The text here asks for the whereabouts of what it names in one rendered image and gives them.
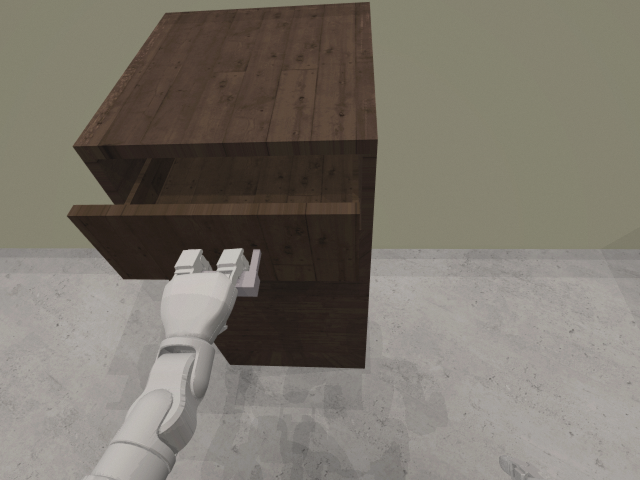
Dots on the cabinet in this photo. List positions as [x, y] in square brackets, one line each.
[273, 81]

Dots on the right robot hand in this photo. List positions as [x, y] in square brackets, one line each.
[519, 470]

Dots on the drawer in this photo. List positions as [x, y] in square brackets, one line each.
[301, 211]

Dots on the left robot hand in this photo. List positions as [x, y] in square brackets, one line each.
[199, 304]

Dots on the left robot forearm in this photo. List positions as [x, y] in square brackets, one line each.
[163, 419]

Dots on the handle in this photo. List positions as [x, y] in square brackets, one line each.
[248, 283]

